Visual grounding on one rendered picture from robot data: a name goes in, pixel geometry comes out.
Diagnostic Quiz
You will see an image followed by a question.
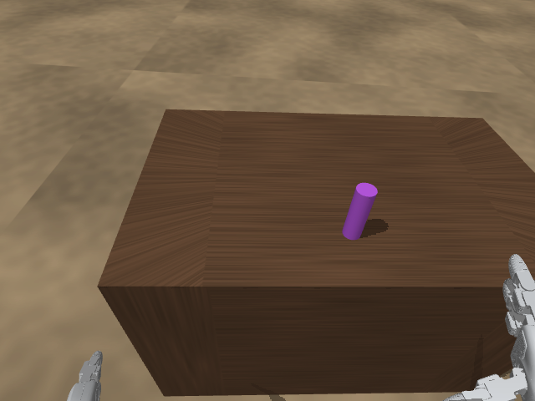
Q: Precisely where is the can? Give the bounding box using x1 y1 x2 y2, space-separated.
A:
342 183 378 240

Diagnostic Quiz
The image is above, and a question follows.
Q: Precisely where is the right robot hand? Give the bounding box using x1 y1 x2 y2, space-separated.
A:
443 254 535 401

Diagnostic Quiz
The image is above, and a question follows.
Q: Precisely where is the left robot hand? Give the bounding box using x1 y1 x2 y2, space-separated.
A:
67 351 103 401

